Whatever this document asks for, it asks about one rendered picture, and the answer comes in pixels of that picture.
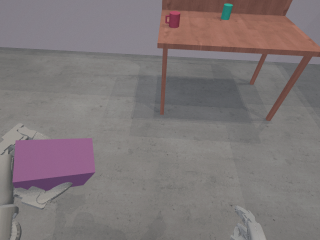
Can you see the table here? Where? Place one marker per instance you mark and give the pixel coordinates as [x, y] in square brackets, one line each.
[254, 26]

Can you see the sponge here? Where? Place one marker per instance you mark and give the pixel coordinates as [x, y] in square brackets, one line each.
[47, 163]

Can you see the robot left hand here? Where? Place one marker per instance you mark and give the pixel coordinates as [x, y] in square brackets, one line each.
[34, 197]

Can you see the robot left forearm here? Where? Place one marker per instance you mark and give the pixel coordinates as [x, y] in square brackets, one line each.
[10, 228]

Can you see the robot right hand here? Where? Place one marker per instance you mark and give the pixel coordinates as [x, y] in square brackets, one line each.
[254, 230]

